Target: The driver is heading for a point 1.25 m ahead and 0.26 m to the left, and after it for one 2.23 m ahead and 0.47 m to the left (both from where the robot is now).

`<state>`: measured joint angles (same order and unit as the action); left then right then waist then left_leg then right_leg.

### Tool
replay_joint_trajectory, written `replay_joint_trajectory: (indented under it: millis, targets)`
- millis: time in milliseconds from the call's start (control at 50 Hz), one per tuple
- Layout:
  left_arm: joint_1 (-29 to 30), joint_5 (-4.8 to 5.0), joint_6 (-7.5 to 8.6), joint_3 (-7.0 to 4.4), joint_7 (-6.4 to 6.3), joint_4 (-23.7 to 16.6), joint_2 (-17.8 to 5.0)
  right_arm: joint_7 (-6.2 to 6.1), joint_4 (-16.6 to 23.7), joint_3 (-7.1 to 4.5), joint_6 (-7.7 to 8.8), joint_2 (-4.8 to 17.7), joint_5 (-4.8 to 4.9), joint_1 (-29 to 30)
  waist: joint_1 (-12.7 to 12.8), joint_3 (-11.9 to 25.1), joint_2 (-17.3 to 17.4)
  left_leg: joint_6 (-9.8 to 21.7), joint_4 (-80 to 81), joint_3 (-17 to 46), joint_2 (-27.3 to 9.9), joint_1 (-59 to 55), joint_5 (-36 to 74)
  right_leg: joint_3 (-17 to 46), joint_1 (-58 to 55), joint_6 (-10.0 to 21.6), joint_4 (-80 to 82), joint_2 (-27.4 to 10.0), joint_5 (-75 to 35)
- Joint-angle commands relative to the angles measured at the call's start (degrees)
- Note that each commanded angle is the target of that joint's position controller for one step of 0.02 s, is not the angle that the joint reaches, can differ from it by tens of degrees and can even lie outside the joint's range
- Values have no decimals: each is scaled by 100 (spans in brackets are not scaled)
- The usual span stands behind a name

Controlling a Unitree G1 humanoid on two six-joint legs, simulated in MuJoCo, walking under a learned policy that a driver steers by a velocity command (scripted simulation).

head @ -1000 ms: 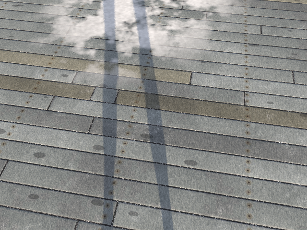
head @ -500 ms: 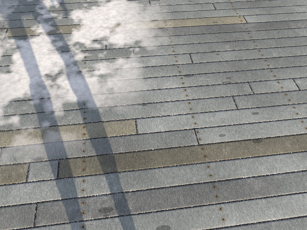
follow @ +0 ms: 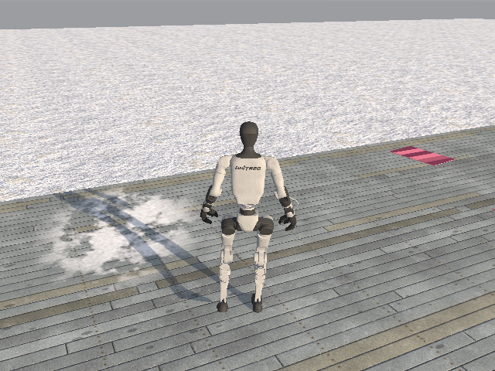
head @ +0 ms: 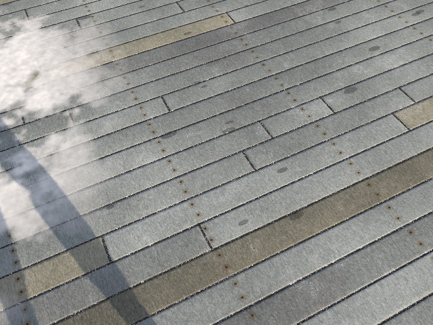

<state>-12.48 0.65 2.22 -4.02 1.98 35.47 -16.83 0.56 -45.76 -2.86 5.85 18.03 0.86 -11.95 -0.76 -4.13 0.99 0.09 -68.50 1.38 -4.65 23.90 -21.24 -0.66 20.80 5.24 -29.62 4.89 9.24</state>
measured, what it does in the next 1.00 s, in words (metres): walks ahead: left foot, then right foot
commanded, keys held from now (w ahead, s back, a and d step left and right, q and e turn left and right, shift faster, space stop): w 0.88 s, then w+q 0.12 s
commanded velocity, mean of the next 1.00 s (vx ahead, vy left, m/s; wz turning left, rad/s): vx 0.50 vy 0.00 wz -0.09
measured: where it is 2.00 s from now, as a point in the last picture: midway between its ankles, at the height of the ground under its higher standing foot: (198, 147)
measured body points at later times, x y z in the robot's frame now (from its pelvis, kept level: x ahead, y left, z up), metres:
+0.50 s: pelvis +0.29 +0.07 +0.00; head +0.32 +0.08 +0.45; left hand +0.38 +0.34 -0.12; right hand +0.42 -0.21 -0.10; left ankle +0.36 +0.15 -0.73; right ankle +0.17 -0.06 -0.64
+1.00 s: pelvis +0.58 +0.01 +0.00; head +0.61 -0.01 +0.45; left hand +0.78 +0.25 -0.08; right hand +0.58 -0.28 -0.14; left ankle +0.42 +0.15 -0.65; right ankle +0.65 -0.09 -0.73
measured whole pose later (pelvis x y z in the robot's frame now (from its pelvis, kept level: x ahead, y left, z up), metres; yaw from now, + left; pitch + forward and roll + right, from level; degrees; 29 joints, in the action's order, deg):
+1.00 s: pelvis +0.58 +0.01 +0.00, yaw -2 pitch +2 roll +0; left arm -5.7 -0.1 5.1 -2.4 1.4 39.2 -14.7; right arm 0.3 -51.1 -2.2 3.4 17.4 1.7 -20.9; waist -2.5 -1.7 1.4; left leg 1.6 -60.7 3.1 0.2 14.5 -26.6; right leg -3.3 24.9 2.4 -31.3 0.3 8.9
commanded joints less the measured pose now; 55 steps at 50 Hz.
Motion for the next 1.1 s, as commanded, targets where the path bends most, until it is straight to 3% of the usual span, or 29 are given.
replay_joint_trajectory:
  millis: [20, 100, 160, 260, 320, 340, 360, 380, 400, 420, 440, 460, 480, 520, 580, 700, 760, 820, 860, 880, 900, 920, 940, 960, 980, 1000, 1020, 1060, 1100]
  targets:
    - [-13, -79, 178, -153, -60, -352, -615, 3, 318, -163, 21, 679, -72, -256, -70, 777, -426, -119, 328, 238, -397, 1105, 466, 2030, -1306, 1171, 1628, -1605, -1386]
    - [-283, -50, 239, -166, -172, -69, -751, -15, 439, -75, -86, 378, -146, 297, 71, 457, -318, -368, 1518, 94, -345, 1274, 1478, 1275, -935, 1063, 1883, -1370, -1712]
    - [-478, -26, 224, -164, -214, 102, -794, 39, 543, -10, -47, 238, -107, 840, 316, 327, -389, -347, 2784, 15, -147, 1028, 2628, 924, -932, 803, 1902, -1174, -1191]
    - [-923, 35, 189, -194, -210, 462, -877, 170, 768, -11, 23, 326, -24, 1450, 546, 45, -471, -108, 3701, 61, 48, 1105, 2717, 1184, -1603, 730, 1690, -1573, -772]
    - [-951, 35, 108, -225, -247, 590, -922, 227, 783, -61, 57, 453, -40, 1253, 374, 104, -618, 153, 3943, 25, 140, 929, 2007, 1345, -2156, 568, 1306, -1820, -1428]
    - [-877, 33, 78, -232, -255, 595, -950, 218, 723, -104, 69, 532, -47, 978, 206, 256, -673, 262, 4021, -117, 273, 503, 1789, 1290, -2221, 485, 981, -1756, -2156]
    - [-806, 14, 47, -201, -260, 588, -896, 183, 541, -205, 76, 694, -63, 345, -135, 666, -596, 422, 4149, -300, 451, -397, 1850, 1077, -2153, 350, 214, -1481, -3017]
    - [-832, -57, 33, -101, -276, 515, -694, 147, 370, -299, 80, 982, -115, -552, -512, 1466, -357, 722, 3860, 163, -61, -1934, 2160, 806, -1473, 149, -1112, -1164, -2588]
    - [-1614, -14, 118, 42, -252, 434, -220, 125, 257, -442, 44, 1512, -191, -1207, -363, 2415, 993, 1656, 4069, 2619, -1444, -4227, 1203, 399, 729, -356, -3400, -284, -322]
    - [-1506, 22, 207, 58, -239, 478, -337, 175, 141, -345, 21, 1111, -45, -1437, -505, 2623, 1490, 1856, 5057, 4232, -1730, -4599, -45, 914, 1742, -408, -4230, 2, 2380]
    - [-947, 151, 245, -59, -208, 380, -786, 154, 187, -241, 4, 803, 12, -1073, -543, 1699, 916, 1555, 5189, 3606, -1617, -3975, -717, 991, 2316, -350, -4642, -378, 2106]
    - [-499, 147, 267, -47, -207, 258, -809, 126, 276, -191, -35, 667, -35, -669, -441, 1132, 462, 1354, 5272, 2895, -1413, -3170, -515, 735, 2334, -305, -4476, -688, 1608]
    - [-198, 36, 266, -52, -217, 208, -753, 132, 303, -132, -57, 526, -95, -360, -302, 612, 173, 1252, 5464, 2305, -1136, -2343, 35, 597, 2185, -291, -4042, -890, 1224]
    - [-454, 1, 197, -66, -219, 290, -610, 127, 336, -79, -14, 397, -164, -104, 16, 493, 470, 1262, 5746, 1788, -887, -1589, 833, 607, 1583, -354, -3587, -1147, 771]
    - [-437, -30, 120, -24, -245, 314, -407, 100, 228, -116, 50, 537, -98, -171, 108, 414, 375, 1386, 6007, 1180, -797, -1367, 1739, 470, 1627, -510, -3049, -1224, 407]
    - [677, -32, 234, 81, -168, 73, -151, -1, -6, -155, -38, 725, -16, -607, -259, 214, 223, 1132, 6110, 313, -494, -1620, 2439, 208, 1567, -617, -938, -1080, -1353]
    - [1198, 18, 287, 103, -74, -73, -133, -15, -180, -166, -114, 786, 16, -964, -464, 72, 213, 1124, 6012, 333, -650, -1988, 2346, 127, 1531, -577, -360, -946, -1549]
    - [1479, 36, 332, 88, 29, -213, -208, -45, -309, -195, -229, 836, 35, -1116, -445, 0, 268, 1057, 5705, 444, -926, -2607, 2710, 155, 1665, -409, -13, -856, -1077]
    - [1257, 21, 347, 37, 61, -182, -348, -79, -334, -232, -285, 920, 45, -1042, -232, 162, 370, 949, 5315, 447, -1007, -2869, 3530, 84, 1259, -245, 136, -729, -634]
    - [855, -2, 352, -32, 50, -78, -480, -95, -319, -246, -309, 975, 52, -932, 32, 430, 428, 870, 4834, 342, -921, -2874, 4459, -68, 620, -127, 235, -561, -528]
    - [50, -29, 355, -166, 4, 158, -720, -101, -302, -203, -332, 878, 46, -892, 448, 953, 325, 723, 3874, 183, -642, -2533, 4921, -133, -655, 54, 364, -485, -714]
    - [-1008, -107, 340, -287, -69, 349, -1102, -103, -152, -78, -311, 603, -70, -863, 871, 1834, -103, 526, 2262, 32, -333, -1353, 3629, 791, -2530, 414, 41, -1387, -963]
    - [-1306, -112, 306, -381, -78, 464, -1546, -50, -62, 146, -190, -126, -74, -1649, 512, 2640, -1623, 153, 181, -97, 703, 1021, -355, 3409, -4581, 1312, 428, -2809, 77]
    - [-1385, -60, 281, -241, -97, 432, -950, -21, -175, 14, -93, 452, 56, -1326, 799, 2652, -1220, 173, -523, 649, 568, 1655, -1178, 3984, -4436, 1241, 941, -2836, 848]
    - [-1002, -59, 283, -157, -129, 428, -758, -3, 19, -101, -42, 778, 195, -767, 782, 1683, -931, 210, -646, 609, 303, 2008, -745, 3059, -3679, 959, 1102, -2651, 733]
    - [-637, -78, 288, -114, -142, 418, -642, -19, 91, -97, -34, 721, 180, -463, 610, 1216, -584, 187, -413, 465, 34, 1877, -241, 2383, -2900, 802, 1266, -2418, 322]
    - [-344, -91, 308, -69, -128, 439, -474, -31, 109, -121, -68, 654, 103, -333, 444, 816, -487, 139, -99, 437, -111, 1727, 77, 1894, -2249, 723, 1498, -2211, -14]
    - [-57, -146, 405, -53, -108, 490, -354, -42, 27, -130, -235, 439, 97, -645, 126, 610, -703, 53, 138, 473, -302, 1121, 441, 1285, -1464, 697, 1927, -2045, -330]
    - [57, -131, 481, -85, -107, 608, -391, -58, 38, -119, -363, 256, 94, -651, -2, 404, -580, -37, 352, 479, -346, 1133, 620, 769, -1142, 704, 2172, -2020, -749]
